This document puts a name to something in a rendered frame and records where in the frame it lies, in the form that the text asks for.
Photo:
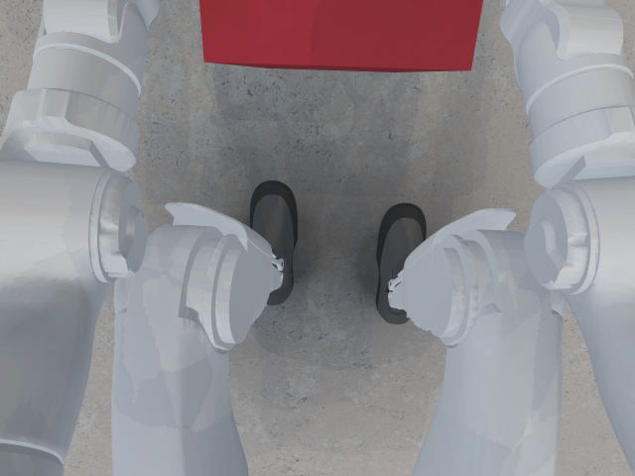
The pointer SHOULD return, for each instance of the robot right forearm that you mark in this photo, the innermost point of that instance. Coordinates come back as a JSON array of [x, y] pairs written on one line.
[[577, 87]]

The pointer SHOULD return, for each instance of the robot left shin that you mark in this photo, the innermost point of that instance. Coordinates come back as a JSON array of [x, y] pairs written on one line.
[[258, 249]]

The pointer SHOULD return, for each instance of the robot left forearm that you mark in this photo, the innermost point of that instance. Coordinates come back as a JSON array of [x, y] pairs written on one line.
[[80, 104]]

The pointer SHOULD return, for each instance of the robot right upper arm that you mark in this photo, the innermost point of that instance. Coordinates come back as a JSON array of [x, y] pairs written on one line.
[[581, 241]]

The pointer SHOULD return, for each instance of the robot right shin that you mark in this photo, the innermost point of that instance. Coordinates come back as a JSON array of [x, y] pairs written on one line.
[[408, 294]]

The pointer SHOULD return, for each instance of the robot left upper arm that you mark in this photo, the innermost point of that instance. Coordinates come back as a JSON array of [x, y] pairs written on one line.
[[66, 233]]

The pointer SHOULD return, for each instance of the robot shin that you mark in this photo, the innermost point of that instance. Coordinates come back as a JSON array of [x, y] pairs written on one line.
[[258, 249], [408, 294]]

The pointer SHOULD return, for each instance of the carton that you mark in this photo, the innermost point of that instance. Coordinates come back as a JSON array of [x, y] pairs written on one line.
[[354, 35]]

